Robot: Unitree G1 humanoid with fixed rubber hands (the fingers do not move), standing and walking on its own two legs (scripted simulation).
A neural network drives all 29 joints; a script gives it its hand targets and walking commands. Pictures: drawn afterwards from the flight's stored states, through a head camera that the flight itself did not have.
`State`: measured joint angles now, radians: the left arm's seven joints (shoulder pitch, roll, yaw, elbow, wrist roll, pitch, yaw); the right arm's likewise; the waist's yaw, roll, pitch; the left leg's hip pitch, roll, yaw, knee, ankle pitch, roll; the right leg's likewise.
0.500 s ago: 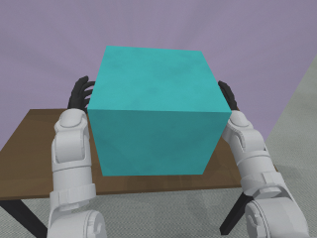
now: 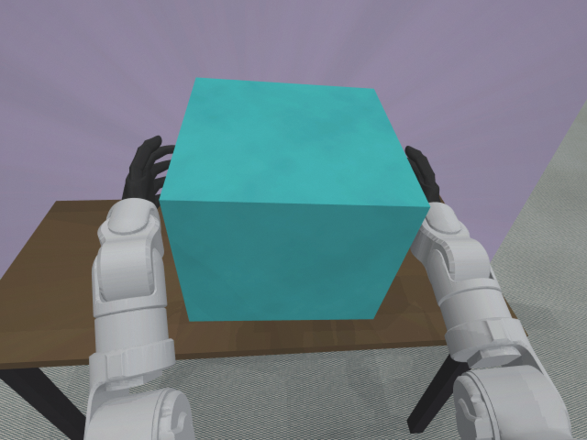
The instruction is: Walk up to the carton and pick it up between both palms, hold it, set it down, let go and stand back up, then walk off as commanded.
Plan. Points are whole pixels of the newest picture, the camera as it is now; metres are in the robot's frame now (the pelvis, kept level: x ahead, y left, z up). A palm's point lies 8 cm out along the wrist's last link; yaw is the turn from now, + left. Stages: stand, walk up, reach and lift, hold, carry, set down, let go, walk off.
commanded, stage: set down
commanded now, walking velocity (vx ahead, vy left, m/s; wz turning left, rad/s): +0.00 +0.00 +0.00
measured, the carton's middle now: (285, 199) +0.42 -0.01 +0.16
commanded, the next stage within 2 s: none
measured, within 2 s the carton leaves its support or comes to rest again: neither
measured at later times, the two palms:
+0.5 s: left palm (148, 209) +0.39 +0.18 +0.18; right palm (406, 224) +0.37 -0.18 +0.14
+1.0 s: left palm (167, 216) +0.41 +0.16 +0.15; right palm (412, 232) +0.38 -0.20 +0.12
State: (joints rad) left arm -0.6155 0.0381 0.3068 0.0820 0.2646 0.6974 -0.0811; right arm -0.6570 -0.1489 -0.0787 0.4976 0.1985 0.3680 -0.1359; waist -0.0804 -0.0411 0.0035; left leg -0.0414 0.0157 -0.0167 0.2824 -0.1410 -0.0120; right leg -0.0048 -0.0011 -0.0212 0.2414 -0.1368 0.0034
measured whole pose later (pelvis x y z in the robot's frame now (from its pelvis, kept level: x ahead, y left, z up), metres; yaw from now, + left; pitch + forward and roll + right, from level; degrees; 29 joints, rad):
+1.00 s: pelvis +0.01 +0.00 +0.00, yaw +0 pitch -6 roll +0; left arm -0.68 0.02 0.34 0.48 0.29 0.27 -0.10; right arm -0.60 -0.05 -0.29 0.72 -0.07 -0.05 -0.09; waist -0.04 -0.05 0.10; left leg -0.01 0.01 0.01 0.27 -0.16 -0.01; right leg 0.02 -0.01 -0.04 0.25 -0.16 0.01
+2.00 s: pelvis +0.03 +0.00 +0.00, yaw -2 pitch +1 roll +0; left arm -0.80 0.06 0.40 0.88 0.28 0.03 -0.08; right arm -0.64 0.02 -0.52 0.82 -0.28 -0.13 -0.05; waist -0.03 -0.03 0.05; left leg -0.13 0.02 0.05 0.28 -0.17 -0.01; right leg -0.11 -0.01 -0.03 0.25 -0.16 0.01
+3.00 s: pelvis +0.02 +0.00 +0.00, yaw -2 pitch +11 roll +0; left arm -0.91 0.13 0.42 1.22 0.25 -0.24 -0.05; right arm -0.70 0.04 -0.65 0.91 -0.40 -0.25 -0.05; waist -0.04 -0.01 -0.03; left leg -0.38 0.03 0.06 0.34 -0.16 0.00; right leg -0.37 -0.02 -0.05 0.32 -0.15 0.00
